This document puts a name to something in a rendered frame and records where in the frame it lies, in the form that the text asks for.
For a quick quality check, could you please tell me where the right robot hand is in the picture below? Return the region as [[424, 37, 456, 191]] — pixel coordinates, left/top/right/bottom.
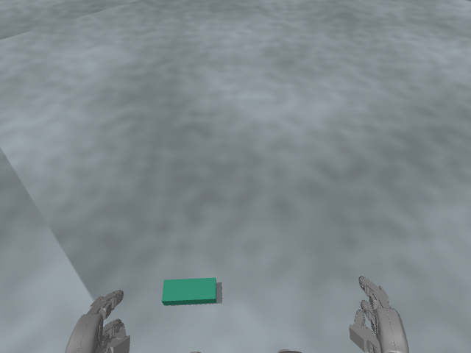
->
[[349, 277, 409, 353]]

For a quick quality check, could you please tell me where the carton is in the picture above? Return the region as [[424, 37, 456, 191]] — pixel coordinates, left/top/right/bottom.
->
[[162, 278, 216, 305]]

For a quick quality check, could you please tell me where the left robot hand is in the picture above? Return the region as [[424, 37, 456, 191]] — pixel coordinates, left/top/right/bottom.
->
[[65, 290, 130, 353]]

